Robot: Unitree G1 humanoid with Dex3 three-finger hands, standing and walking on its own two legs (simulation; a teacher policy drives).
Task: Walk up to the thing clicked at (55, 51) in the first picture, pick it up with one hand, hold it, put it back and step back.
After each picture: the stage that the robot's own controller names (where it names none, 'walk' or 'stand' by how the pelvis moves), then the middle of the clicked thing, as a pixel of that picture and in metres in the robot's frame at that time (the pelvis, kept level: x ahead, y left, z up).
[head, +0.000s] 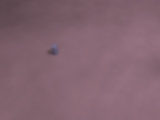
stand; (54, 49) +1.22 +0.37 -0.72
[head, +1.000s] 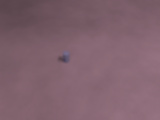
walk; (66, 57) +1.12 +0.17 -0.70
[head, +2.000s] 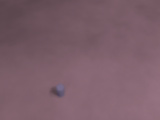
walk; (60, 90) +0.67 +0.17 -0.71
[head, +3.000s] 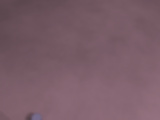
walk; out of the picture +0.39 +0.24 -0.71
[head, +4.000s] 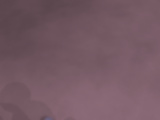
stand; out of the picture +0.38 +0.29 -0.71
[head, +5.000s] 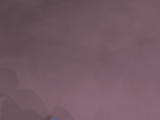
stand; out of the picture +0.35 +0.21 -0.71
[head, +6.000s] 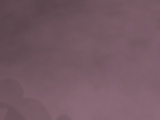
stand; out of the picture +0.34 +0.27 -0.72
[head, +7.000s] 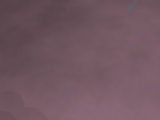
stand; out of the picture +0.31 +0.26 -0.73
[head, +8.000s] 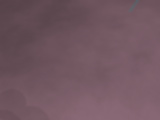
stand; out of the picture +0.32 +0.26 -0.73
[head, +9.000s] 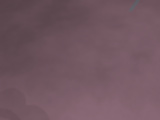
stand; out of the picture +0.31 +0.26 -0.73
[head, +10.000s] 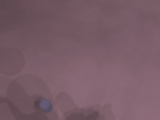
go down; (46, 106) +0.36 +0.24 -0.60
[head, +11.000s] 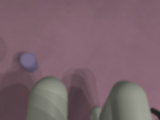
go down; (29, 63) +0.42 +0.26 -0.31
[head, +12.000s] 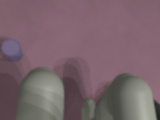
close in; (13, 51) +0.41 +0.28 -0.27
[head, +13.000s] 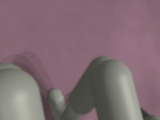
close in; out of the picture +0.40 +0.31 -0.22
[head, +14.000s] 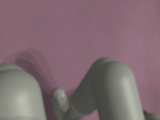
close; out of the picture +0.39 +0.32 -0.23
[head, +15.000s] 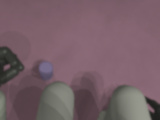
lift; (46, 71) +0.40 +0.22 -0.35
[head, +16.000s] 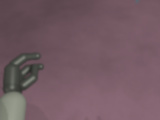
lift; out of the picture +0.34 +0.19 -0.66
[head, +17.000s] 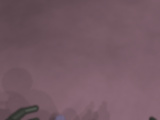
hold; out of the picture +0.34 +0.19 -0.63
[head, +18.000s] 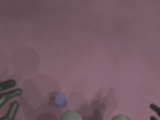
stand; (61, 101) +0.36 +0.19 -0.54
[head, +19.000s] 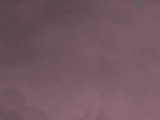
stand; out of the picture +0.33 +0.20 -0.66
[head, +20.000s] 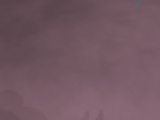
hold; out of the picture +0.33 +0.20 -0.66
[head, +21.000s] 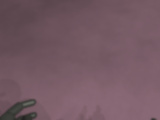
hold; out of the picture +0.34 +0.20 -0.64
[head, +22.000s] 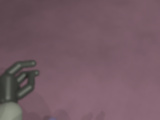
stand; out of the picture +0.34 +0.20 -0.65
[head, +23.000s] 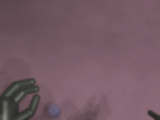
close; (55, 111) +0.36 +0.20 -0.58
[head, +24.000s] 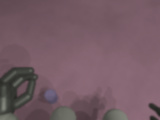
stand; (51, 96) +0.37 +0.21 -0.51
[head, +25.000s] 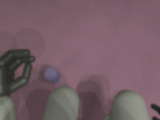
close; (53, 75) +0.39 +0.21 -0.39
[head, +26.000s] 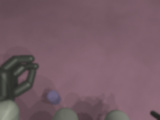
close; (54, 98) +0.37 +0.20 -0.52
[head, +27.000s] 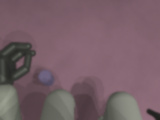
hold; (47, 78) +0.40 +0.22 -0.41
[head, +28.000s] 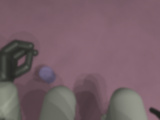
close; (48, 75) +0.40 +0.21 -0.38
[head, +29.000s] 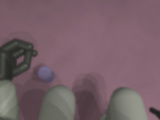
close; (47, 74) +0.40 +0.21 -0.37
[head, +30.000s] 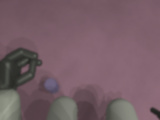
close; (52, 86) +0.39 +0.21 -0.45
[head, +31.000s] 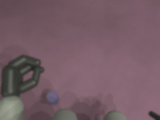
close; (53, 98) +0.37 +0.20 -0.52
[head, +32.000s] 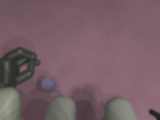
hold; (49, 85) +0.39 +0.22 -0.45
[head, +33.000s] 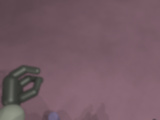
hold; (54, 119) +0.36 +0.19 -0.62
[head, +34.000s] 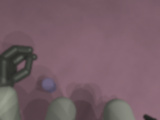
hold; (49, 85) +0.38 +0.21 -0.46
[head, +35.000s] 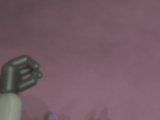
crouch; out of the picture +0.36 +0.20 -0.61
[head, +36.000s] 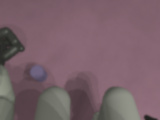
crouch; (39, 74) +0.40 +0.22 -0.39
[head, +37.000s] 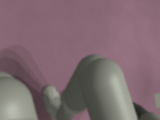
lower; out of the picture +0.38 +0.29 -0.23
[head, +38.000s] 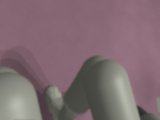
lower; out of the picture +0.38 +0.30 -0.23
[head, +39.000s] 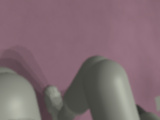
lower; out of the picture +0.38 +0.30 -0.23
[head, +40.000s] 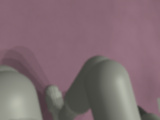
lower; out of the picture +0.38 +0.30 -0.23
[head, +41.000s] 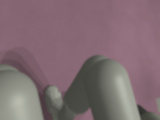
loosen; out of the picture +0.38 +0.30 -0.22
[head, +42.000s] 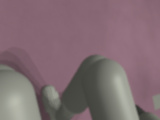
withdraw; out of the picture +0.32 +0.23 -0.25
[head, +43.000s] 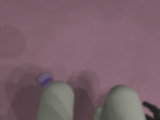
walk; (48, 85) +0.33 +0.19 -0.41
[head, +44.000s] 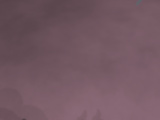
stand; out of the picture +0.24 +0.18 -0.69
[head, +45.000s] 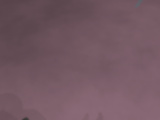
stand; out of the picture +0.25 +0.19 -0.69
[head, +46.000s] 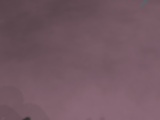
stand; out of the picture +0.24 +0.20 -0.70
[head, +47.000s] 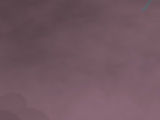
stand; out of the picture +0.26 +0.19 -0.75
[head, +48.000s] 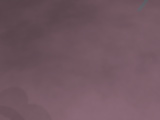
stand; out of the picture +0.22 +0.21 -0.75
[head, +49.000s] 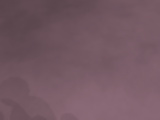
walk; out of the picture +0.24 +0.21 -0.75
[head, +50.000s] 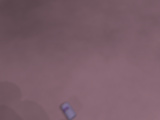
walk; (68, 111) +0.40 +0.17 -0.73
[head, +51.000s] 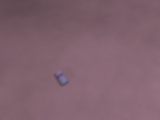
walk; (62, 78) +0.67 +0.19 -0.72
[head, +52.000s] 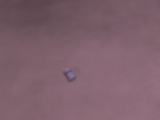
stand; (70, 74) +0.87 +0.22 -0.73
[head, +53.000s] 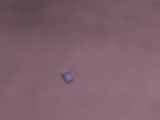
stand; (67, 76) +0.86 +0.19 -0.75
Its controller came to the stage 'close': yes
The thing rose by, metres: 0.01
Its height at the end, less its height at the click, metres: -0.02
